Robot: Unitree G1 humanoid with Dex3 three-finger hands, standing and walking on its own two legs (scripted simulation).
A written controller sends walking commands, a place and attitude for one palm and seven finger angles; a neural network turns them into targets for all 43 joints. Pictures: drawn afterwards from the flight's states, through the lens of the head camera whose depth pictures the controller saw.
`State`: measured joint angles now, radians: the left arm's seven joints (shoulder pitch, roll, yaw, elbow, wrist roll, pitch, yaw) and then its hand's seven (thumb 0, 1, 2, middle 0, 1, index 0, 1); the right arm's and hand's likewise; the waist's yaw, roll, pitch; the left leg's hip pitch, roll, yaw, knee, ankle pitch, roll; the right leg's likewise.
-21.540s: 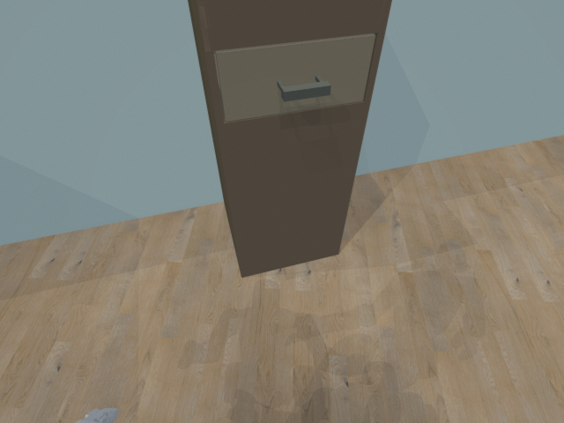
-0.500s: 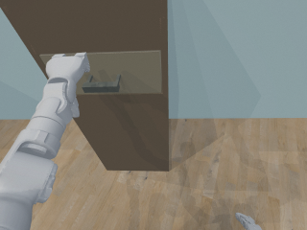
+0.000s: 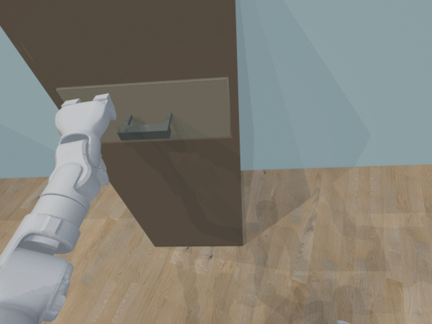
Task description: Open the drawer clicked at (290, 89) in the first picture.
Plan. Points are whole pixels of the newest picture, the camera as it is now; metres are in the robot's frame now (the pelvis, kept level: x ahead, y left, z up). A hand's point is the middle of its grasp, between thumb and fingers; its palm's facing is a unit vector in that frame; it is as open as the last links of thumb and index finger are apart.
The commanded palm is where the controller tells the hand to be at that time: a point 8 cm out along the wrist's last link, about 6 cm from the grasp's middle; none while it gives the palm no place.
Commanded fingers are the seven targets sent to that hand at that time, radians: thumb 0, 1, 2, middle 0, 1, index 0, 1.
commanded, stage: lower the fingers behind the handle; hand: left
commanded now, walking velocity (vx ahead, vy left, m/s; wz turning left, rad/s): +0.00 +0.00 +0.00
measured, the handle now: (146, 124) +0.53 +0.20 +0.07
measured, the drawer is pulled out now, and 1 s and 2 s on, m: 0.00 0.00 0.00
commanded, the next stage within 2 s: lift the fingers back up to retry in 1.62 s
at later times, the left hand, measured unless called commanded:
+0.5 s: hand (120, 152) +0.42 +0.23 +0.09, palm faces -0.10 +0.04 -0.99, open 14.0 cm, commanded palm +0.41 +0.20 +0.15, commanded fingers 0.00 -0.50 0.30 -0.30 -1.20 -0.30 -1.20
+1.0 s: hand (136, 154) +0.43 +0.20 +0.08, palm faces +0.05 +0.03 -1.00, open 13.7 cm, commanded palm +0.40 +0.19 +0.11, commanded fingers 0.00 -0.50 0.30 -0.30 -1.20 -0.30 -1.20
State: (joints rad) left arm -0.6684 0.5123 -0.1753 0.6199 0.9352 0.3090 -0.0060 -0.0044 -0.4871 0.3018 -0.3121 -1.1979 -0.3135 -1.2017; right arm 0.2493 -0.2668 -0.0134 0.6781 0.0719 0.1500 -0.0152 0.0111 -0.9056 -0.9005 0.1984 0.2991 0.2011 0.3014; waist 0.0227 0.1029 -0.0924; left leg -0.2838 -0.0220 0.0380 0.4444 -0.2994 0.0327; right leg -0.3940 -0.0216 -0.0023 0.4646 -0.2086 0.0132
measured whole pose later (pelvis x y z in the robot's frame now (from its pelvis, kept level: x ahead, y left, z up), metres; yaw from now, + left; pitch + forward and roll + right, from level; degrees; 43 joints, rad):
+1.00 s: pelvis -0.02 -0.01 -0.02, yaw +2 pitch +11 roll +0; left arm -0.76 0.39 -0.19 0.82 1.05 0.04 0.22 0.00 -0.49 0.30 -0.34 -1.25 -0.32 -1.28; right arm 0.24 -0.24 -0.03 0.67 0.03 0.11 -0.02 0.01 -0.91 -0.90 0.20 0.30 0.20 0.30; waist 0.01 0.05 -0.11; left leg -0.46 -0.02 0.00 0.63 -0.36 0.02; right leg -0.55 -0.03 -0.04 0.63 -0.26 -0.01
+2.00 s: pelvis -0.02 -0.01 -0.02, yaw +1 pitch +10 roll +0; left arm -0.78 0.42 -0.18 0.84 1.03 0.03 0.16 0.00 -0.49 0.30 -0.31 -1.20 -0.33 -1.31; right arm 0.29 -0.25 -0.03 0.65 0.03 0.08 -0.05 0.01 -0.90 -0.90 0.20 0.30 0.20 0.30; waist -0.01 0.06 -0.10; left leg -0.46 -0.02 0.02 0.63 -0.35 0.03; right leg -0.55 -0.02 -0.01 0.62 -0.25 0.00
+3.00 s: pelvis +0.00 -0.01 +0.00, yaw +2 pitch +7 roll +0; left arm -0.69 0.43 -0.25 0.55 0.94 0.10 -0.06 -0.01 -0.49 0.30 -0.32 -1.20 -0.32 -1.20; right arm 0.22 -0.26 -0.01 0.65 0.05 0.13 -0.04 0.01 -0.91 -0.90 0.20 0.30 0.20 0.30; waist 0.02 0.08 -0.07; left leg -0.29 -0.02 0.00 0.50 -0.33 0.02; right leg -0.39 -0.02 -0.04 0.52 -0.25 0.00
